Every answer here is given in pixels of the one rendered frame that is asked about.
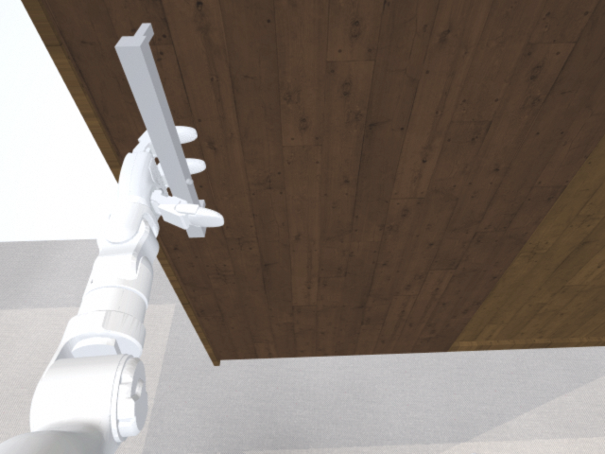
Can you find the left robot forearm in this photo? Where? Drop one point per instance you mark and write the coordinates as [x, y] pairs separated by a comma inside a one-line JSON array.
[[111, 315]]

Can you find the left robot upper arm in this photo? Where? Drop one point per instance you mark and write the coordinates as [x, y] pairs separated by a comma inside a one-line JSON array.
[[86, 405]]

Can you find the wardrobe door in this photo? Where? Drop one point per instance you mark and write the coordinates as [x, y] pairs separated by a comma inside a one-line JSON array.
[[378, 163], [555, 286]]

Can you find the left robot hand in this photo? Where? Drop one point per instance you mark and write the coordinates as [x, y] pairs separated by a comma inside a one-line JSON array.
[[140, 178]]

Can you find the handle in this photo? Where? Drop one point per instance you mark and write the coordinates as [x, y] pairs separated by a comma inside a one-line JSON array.
[[140, 69]]

